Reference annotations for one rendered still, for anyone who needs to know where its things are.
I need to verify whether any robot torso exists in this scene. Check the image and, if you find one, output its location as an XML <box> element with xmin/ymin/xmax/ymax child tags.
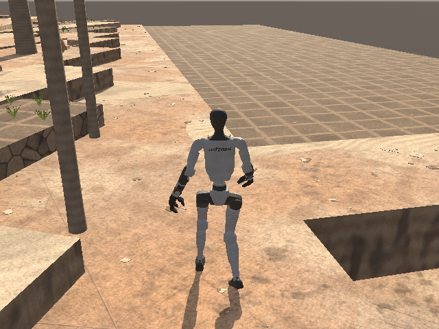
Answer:
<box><xmin>203</xmin><ymin>135</ymin><xmax>235</xmax><ymax>206</ymax></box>

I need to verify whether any robot right hand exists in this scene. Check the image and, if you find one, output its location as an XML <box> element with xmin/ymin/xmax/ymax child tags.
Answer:
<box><xmin>237</xmin><ymin>176</ymin><xmax>254</xmax><ymax>187</ymax></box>

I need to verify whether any robot left hand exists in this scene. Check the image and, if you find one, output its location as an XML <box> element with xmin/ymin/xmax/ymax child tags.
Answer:
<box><xmin>169</xmin><ymin>194</ymin><xmax>185</xmax><ymax>213</ymax></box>

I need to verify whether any robot left foot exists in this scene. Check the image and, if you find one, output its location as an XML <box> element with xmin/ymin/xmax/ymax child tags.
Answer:
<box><xmin>195</xmin><ymin>255</ymin><xmax>205</xmax><ymax>271</ymax></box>

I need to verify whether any left robot forearm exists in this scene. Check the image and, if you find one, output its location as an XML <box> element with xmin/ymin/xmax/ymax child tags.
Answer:
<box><xmin>172</xmin><ymin>166</ymin><xmax>189</xmax><ymax>197</ymax></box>

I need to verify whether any robot left upper arm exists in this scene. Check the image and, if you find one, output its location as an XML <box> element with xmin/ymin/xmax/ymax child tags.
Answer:
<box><xmin>184</xmin><ymin>138</ymin><xmax>205</xmax><ymax>177</ymax></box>

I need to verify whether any right robot forearm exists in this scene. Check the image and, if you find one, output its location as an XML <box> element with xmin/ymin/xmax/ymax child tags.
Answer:
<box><xmin>245</xmin><ymin>163</ymin><xmax>254</xmax><ymax>180</ymax></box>

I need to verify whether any robot right upper arm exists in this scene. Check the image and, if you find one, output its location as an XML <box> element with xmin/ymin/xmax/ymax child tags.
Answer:
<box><xmin>233</xmin><ymin>137</ymin><xmax>252</xmax><ymax>173</ymax></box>

